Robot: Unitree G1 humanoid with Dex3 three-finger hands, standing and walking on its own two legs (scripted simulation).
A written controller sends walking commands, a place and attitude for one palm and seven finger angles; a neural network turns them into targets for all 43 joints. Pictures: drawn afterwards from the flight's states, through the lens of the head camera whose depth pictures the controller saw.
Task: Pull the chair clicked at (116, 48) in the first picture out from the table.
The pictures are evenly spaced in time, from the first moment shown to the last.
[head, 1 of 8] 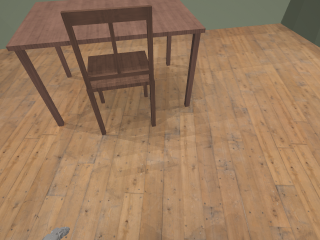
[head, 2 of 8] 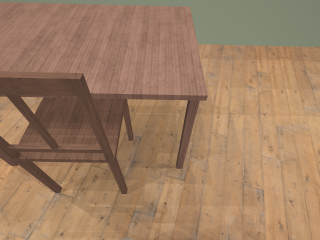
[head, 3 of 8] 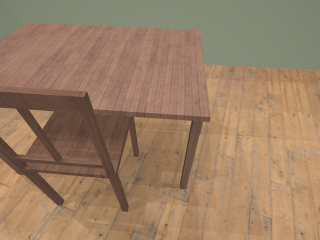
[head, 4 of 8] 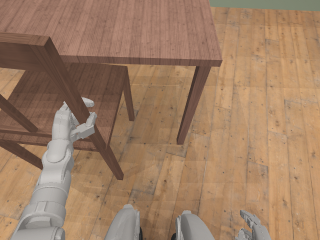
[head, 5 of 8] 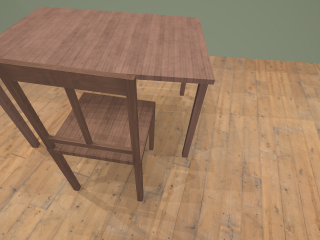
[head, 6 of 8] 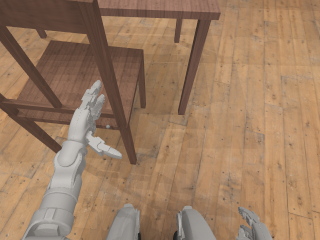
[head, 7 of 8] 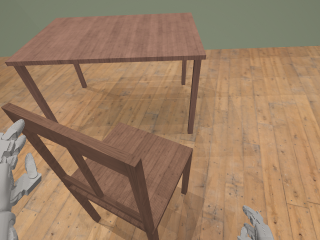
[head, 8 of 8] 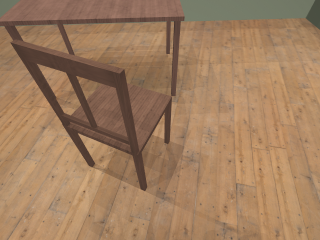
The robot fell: no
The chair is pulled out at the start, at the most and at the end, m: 0.00 0.63 0.63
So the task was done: yes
